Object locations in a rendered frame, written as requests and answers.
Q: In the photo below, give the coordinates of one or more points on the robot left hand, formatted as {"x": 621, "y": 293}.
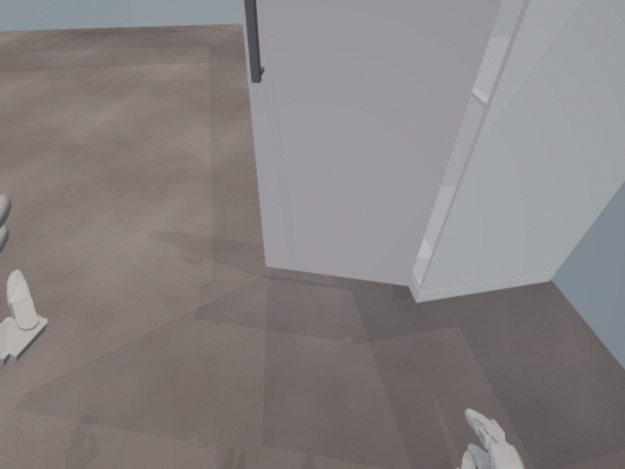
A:
{"x": 19, "y": 332}

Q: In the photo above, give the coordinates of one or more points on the fridge door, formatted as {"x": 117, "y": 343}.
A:
{"x": 354, "y": 122}

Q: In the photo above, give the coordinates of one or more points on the handle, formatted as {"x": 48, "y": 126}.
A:
{"x": 253, "y": 41}

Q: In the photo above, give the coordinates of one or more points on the robot right hand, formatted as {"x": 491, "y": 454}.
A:
{"x": 500, "y": 454}

